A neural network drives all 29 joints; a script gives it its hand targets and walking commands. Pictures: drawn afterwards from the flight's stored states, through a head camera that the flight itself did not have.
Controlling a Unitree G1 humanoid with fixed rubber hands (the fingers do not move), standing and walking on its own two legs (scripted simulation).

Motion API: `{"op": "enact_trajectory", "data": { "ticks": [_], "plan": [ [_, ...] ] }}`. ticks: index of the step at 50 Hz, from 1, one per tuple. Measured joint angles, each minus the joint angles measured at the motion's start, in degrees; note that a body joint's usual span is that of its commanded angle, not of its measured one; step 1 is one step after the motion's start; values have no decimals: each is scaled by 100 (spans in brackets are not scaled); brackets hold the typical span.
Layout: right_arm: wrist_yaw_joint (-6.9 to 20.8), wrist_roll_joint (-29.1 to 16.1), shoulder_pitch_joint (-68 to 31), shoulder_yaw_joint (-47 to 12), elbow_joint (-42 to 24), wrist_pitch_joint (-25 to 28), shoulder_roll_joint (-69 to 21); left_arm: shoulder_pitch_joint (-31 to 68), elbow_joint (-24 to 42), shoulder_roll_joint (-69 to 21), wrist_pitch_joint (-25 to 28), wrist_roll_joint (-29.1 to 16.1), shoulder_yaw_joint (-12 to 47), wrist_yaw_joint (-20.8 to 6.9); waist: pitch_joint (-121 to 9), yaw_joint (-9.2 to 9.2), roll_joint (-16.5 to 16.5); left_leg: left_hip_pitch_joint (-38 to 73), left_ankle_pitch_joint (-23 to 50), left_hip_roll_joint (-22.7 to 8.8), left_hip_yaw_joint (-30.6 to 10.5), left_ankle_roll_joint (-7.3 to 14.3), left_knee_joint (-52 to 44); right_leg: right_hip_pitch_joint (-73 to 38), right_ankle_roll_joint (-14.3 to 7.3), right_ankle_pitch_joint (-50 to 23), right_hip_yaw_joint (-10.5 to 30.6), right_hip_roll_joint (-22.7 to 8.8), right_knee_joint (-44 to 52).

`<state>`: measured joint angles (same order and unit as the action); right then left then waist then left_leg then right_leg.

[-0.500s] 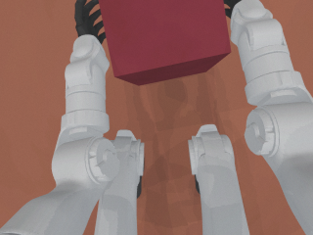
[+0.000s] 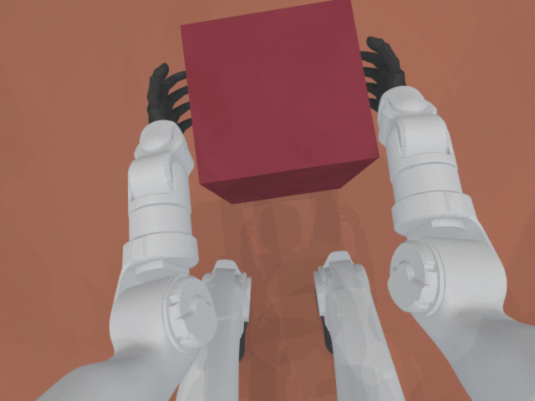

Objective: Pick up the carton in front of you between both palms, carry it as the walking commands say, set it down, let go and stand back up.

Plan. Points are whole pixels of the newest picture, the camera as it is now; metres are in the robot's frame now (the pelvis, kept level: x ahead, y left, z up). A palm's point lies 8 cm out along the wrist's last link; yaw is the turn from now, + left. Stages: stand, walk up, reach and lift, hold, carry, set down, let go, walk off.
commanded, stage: reach and lift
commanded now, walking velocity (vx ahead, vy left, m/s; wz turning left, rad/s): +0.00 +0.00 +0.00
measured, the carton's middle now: (277, 124) +0.51 -0.02 -0.13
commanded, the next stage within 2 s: none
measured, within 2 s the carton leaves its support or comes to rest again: neither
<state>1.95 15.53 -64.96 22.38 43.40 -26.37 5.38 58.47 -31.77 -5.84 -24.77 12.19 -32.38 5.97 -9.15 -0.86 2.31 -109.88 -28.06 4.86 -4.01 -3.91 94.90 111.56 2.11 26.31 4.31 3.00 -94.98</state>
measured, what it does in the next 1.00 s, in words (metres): rises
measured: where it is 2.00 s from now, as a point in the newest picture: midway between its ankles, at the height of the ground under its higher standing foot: (284, 331)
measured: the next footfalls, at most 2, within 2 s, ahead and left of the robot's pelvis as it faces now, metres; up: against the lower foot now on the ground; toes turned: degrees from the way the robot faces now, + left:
none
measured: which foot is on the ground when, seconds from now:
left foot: down 0.00-1.00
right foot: down 0.00-1.00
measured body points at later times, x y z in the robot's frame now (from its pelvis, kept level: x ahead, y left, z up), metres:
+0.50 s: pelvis +0.05 +0.00 +0.14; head +0.19 -0.02 +0.56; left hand +0.45 +0.14 +0.10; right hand +0.46 -0.16 +0.09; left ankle +0.10 +0.13 -0.49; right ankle +0.11 -0.13 -0.49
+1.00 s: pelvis +0.09 +0.01 +0.24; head +0.09 +0.00 +0.69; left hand +0.41 +0.15 +0.25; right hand +0.40 -0.16 +0.24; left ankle +0.10 +0.13 -0.49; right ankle +0.11 -0.13 -0.49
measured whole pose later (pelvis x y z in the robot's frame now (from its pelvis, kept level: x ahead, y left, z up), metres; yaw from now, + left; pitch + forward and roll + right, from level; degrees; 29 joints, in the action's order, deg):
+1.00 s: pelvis +0.09 +0.01 +0.24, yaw -2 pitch +5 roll +0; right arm -0.5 14.5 -17.1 16.0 24.3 -29.8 -8.2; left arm 17.6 -24.0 -9.4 -28.0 13.6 -16.7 1.7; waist -5.9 0.1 0.6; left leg -22.5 -16.0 1.6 -4.9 -0.7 33.3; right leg 23.4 1.3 14.3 4.8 1.0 -32.5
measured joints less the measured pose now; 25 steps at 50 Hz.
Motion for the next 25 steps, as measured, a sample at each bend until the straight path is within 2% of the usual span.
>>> {"op": "enact_trajectory", "data": {
  "ticks": [8,15,25],
  "plan": [
    [-95,-164,1157,-101,-434,109,-320,-901,-13,-197,245,36,212,-94,-438,-25,-47,1082,-93,-115,82,86,-753,-1029,-6,69,90,34,717],
    [-189,-91,1820,-99,-541,255,-645,-1542,-20,-232,380,23,303,-218,-481,-83,-107,2163,1,-143,54,105,-1513,-2106,-55,5,80,-3,1442],
    [-225,-95,2745,-142,-823,406,-947,-2345,83,-289,474,-17,622,-291,-351,4,-109,3722,245,-169,-100,145,-2620,-3748,-100,-216,-43,-72,2626]
  ]
}}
